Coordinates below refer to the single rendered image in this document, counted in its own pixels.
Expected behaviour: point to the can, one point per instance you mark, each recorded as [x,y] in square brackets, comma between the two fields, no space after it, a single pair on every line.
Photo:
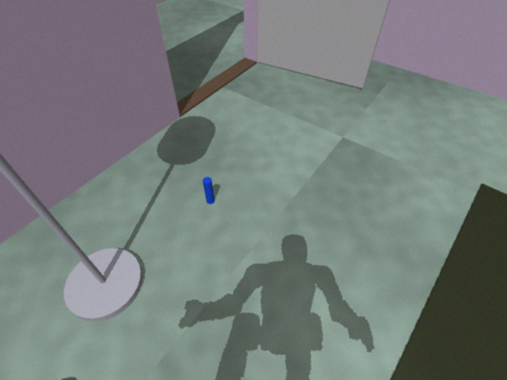
[207,181]

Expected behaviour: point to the floor lamp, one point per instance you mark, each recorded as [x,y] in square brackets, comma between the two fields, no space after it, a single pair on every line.
[101,285]

